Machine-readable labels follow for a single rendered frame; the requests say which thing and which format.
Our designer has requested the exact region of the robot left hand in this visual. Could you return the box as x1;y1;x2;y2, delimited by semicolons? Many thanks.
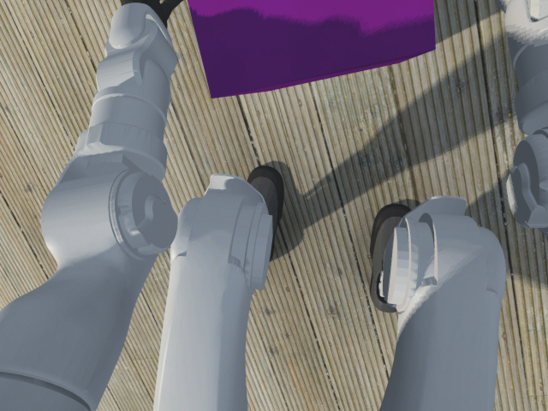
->
120;0;183;29

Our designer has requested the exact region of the right robot thigh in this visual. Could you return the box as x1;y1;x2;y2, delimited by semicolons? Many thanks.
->
379;213;502;411

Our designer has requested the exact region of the robot left forearm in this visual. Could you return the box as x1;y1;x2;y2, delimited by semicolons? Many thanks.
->
40;3;177;238

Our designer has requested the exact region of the robot right forearm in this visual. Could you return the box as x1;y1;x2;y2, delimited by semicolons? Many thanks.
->
495;0;548;135

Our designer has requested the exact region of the carton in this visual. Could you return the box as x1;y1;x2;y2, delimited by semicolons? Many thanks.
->
188;0;436;98

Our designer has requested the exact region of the left robot upper arm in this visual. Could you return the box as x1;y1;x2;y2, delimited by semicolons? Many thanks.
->
0;169;178;411

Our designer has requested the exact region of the robot right shin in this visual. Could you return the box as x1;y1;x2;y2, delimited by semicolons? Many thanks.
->
379;195;506;307

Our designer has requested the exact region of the right robot upper arm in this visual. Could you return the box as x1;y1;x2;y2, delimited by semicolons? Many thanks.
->
506;127;548;242

